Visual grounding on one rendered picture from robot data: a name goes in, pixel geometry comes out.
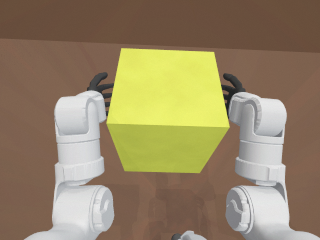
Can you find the carton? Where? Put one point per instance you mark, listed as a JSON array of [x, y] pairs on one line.
[[167, 111]]

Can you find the robot right upper arm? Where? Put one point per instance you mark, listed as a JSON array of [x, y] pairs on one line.
[[261, 213]]

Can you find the right robot shin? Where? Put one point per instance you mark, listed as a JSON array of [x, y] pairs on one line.
[[187, 232]]

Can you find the robot left hand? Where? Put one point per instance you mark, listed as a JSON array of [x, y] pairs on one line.
[[93, 87]]

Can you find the right robot forearm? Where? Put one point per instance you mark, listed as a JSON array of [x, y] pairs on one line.
[[262, 129]]

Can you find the left robot forearm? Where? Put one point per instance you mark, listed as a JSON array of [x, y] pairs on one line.
[[77, 130]]

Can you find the robot left upper arm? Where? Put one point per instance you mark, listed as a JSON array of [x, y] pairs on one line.
[[80, 213]]

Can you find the robot right hand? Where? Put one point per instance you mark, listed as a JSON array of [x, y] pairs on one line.
[[238, 88]]

